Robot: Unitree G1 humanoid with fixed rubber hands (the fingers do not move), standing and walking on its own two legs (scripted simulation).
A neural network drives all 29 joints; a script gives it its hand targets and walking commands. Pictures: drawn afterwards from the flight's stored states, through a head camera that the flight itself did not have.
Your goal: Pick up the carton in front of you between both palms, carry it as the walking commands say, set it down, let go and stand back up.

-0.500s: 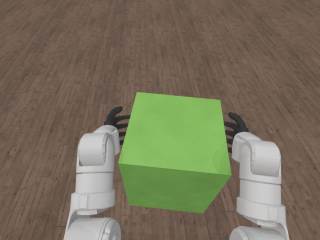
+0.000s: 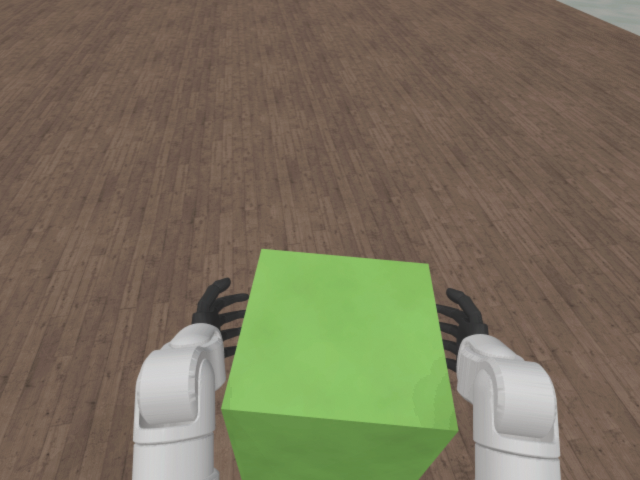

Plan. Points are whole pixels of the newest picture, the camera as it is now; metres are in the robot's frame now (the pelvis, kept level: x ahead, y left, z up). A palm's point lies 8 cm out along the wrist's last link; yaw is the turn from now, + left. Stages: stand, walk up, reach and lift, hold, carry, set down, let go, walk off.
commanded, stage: carry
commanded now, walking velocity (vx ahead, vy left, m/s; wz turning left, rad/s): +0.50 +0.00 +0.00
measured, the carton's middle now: (333, 378) +0.27 +0.00 +0.00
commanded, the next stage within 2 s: none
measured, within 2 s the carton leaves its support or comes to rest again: neither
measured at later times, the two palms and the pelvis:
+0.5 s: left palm (268, 187) +0.56 +0.11 +0.09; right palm (441, 184) +0.59 -0.19 +0.07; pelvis +0.31 -0.06 +0.01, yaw +4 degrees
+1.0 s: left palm (267, 116) +0.86 +0.15 +0.06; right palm (398, 117) +0.85 -0.15 +0.06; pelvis +0.59 +0.00 +0.00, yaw +1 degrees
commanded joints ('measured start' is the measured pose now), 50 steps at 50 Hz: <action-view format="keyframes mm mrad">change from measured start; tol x32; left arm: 1 -419 -923 -723 6 -374 -22 -254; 50 -387 -964 -796 -129 -420 -70 -247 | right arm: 1 -512 928 710 -86 430 -31 271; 50 -361 943 705 -144 410 -86 279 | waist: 1 10 153 -148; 10 13 108 -118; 13 43 -340 -234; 50 20 59 -325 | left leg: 1 203 232 -210 -269 -35 57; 9 231 228 -90 -175 60 20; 15 -409 44 -193 722 -342 -56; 30 -410 52 -44 197 115 -67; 35 137 -57 64 -68 381 -14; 37 663 359 -421 48 1084 142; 50 146 219 -105 -80 191 21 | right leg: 1 -42 -18 -34 -362 172 19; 11 346 35 -153 -604 186 16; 14 727 -376 540 -829 99 -186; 34 593 -113 -151 -607 1009 -38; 38 27 83 -3 99 -183 86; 50 375 -49 -9 -673 276 25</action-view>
